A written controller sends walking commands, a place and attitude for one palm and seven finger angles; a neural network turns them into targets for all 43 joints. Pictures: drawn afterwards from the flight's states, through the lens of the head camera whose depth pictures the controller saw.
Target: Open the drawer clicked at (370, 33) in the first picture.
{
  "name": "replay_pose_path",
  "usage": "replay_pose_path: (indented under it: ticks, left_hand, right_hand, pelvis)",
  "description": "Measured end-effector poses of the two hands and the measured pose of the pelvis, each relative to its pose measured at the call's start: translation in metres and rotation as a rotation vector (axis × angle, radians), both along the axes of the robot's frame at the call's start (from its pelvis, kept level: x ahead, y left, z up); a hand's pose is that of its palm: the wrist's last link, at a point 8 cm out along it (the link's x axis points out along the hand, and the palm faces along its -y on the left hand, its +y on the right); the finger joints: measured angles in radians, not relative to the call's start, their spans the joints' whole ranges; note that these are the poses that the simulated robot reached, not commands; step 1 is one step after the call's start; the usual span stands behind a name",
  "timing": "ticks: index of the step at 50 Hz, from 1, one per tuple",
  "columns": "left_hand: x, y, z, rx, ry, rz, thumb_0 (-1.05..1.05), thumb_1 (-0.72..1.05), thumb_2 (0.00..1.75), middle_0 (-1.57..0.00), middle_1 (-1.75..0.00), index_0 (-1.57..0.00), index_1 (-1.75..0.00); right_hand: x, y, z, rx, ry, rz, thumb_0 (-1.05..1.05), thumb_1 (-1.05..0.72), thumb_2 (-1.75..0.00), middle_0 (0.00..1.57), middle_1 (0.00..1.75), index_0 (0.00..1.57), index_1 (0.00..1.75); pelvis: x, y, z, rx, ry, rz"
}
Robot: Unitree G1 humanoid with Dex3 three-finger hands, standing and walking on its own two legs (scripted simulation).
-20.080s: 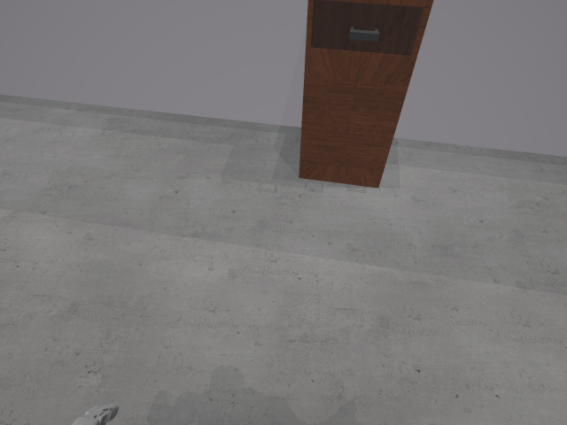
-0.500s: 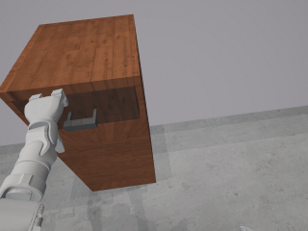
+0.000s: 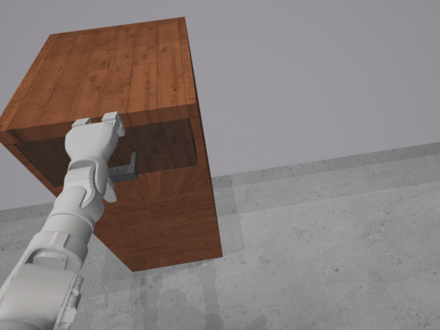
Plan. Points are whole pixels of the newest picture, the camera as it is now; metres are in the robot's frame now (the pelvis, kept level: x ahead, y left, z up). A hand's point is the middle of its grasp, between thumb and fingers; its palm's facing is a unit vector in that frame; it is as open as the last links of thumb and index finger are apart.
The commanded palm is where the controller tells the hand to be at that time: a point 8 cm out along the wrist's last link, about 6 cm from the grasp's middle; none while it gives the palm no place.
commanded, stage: move the hooked fingers above the handle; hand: left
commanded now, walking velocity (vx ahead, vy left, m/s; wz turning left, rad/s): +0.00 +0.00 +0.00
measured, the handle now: (115, 167) +0.46 +0.27 +0.01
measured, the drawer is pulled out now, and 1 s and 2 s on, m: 0.00 0.00 0.00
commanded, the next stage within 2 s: lower the fingers behind the handle in 0.08 s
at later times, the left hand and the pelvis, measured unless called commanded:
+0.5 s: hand (102, 176) +0.41 +0.27 +0.04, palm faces -0.01 +0.02 -1.00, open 13.8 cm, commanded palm +0.38 +0.26 +0.10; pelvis +0.00 +0.00 -0.01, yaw +2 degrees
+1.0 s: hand (110, 184) +0.41 +0.26 +0.01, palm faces +0.00 +0.01 -1.00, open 13.8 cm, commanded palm +0.39 +0.26 +0.06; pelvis +0.01 +0.00 -0.01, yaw +2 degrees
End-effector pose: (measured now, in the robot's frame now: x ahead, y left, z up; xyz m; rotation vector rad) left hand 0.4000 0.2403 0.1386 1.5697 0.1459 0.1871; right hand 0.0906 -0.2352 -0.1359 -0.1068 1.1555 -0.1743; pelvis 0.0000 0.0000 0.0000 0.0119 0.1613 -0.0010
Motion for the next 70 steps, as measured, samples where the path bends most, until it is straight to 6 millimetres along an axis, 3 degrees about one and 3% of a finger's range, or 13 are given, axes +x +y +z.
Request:
replay_pose_path:
  ticks: [4,7,12,16,20,25,33,38,44,58,70]
  left_hand:
    - [-0.01,0.022,-0.016,-0.016,0.144,0.063,0.0,-0.48,0.3,-0.35,-1.24,-0.31,-1.22]
    - [-0.021,0.031,-0.029,-0.025,0.194,0.015,0.0,-0.48,0.3,-0.34,-1.22,-0.32,-1.21]
    - [-0.035,0.017,-0.032,-0.028,0.106,-0.166,0.0,-0.48,0.3,-0.33,-1.21,-0.32,-1.21]
    - [-0.03,0.009,-0.03,-0.033,-0.008,-0.199,0.0,-0.49,0.3,-0.32,-1.21,-0.32,-1.2]
    - [-0.018,0.013,-0.034,-0.02,-0.047,-0.106,0.0,-0.49,0.3,-0.32,-1.2,-0.32,-1.2]
    - [-0.009,0.02,-0.043,0.012,0.038,-0.001,0.0,-0.48,0.3,-0.32,-1.2,-0.32,-1.2]
    - [-0.008,0.005,-0.054,-0.036,0.103,-0.086,0.0,-0.48,0.3,-0.32,-1.2,-0.32,-1.2]
    - [-0.009,0.004,-0.063,-0.034,0.06,-0.117,0.0,-0.48,0.3,-0.32,-1.2,-0.32,-1.2]
    - [-0.014,0.018,-0.071,-0.014,0.027,-0.053,0.0,-0.48,0.3,-0.32,-1.2,-0.32,-1.2]
    - [-0.006,0.013,-0.072,-0.003,0.06,-0.031,0.0,-0.48,0.3,-0.31,-1.25,-0.32,-1.21]
    - [-0.008,0.015,-0.075,0.003,0.037,-0.053,0.0,-0.48,0.3,-0.29,-1.28,-0.29,-1.22]
  right_hand:
    - [-0.01,-0.008,0.005,-0.022,-0.005,-0.022,0.01,-0.91,-0.89,0.2,0.3,0.21,0.3]
    - [-0.014,-0.021,0.011,-0.07,-0.009,-0.018,0.01,-0.91,-0.89,0.2,0.3,0.21,0.3]
    - [-0.012,-0.043,0.016,-0.153,0.0,0.011,0.01,-0.91,-0.89,0.2,0.3,0.21,0.3]
    - [-0.005,-0.05,0.015,-0.168,-0.009,0.021,0.01,-0.91,-0.89,0.2,0.3,0.2,0.3]
    - [0.002,-0.045,0.013,-0.141,-0.031,0.017,0.01,-0.91,-0.89,0.2,0.3,0.2,0.3]
    - [0.003,-0.031,0.009,-0.089,-0.041,0.005,0.01,-0.91,-0.89,0.2,0.3,0.2,0.3]
    - [-0.003,-0.018,0.004,-0.064,-0.021,-0.003,0.01,-0.91,-0.89,0.2,0.3,0.21,0.3]
    - [-0.006,-0.02,0.001,-0.07,0.0,-0.002,0.01,-0.91,-0.89,0.2,0.3,0.21,0.3]
    - [-0.008,-0.027,-0.003,-0.077,0.025,-0.004,0.01,-0.91,-0.89,0.2,0.3,0.21,0.3]
    - [-0.007,-0.034,0.001,-0.103,0.01,-0.004,0.01,-0.91,-0.89,0.2,0.3,0.2,0.3]
    - [-0.023,-0.033,-0.006,-0.1,0.04,0.001,0.01,-0.91,-0.89,0.2,0.3,0.21,0.3]
  pelvis:
    - [0.001,-0.004,0.002,0.002,-0.015,0.0]
    - [0.0,-0.007,0.001,-0.002,-0.015,0.011]
    - [-0.002,-0.006,-0.003,-0.013,-0.006,0.041]
    - [-0.006,-0.005,-0.007,-0.014,0.013,0.05]
    - [-0.007,-0.004,-0.009,-0.012,0.035,0.04]
    - [-0.004,-0.003,-0.008,-0.011,0.049,0.028]
    - [0.004,-0.002,-0.008,-0.011,0.042,0.025]
    - [0.006,-0.002,-0.011,-0.012,0.059,0.022]
    - [0.007,-0.002,-0.014,-0.014,0.081,0.021]
    - [0.003,-0.004,-0.016,-0.015,0.085,0.029]
    - [-0.004,-0.005,-0.022,-0.016,0.107,0.028]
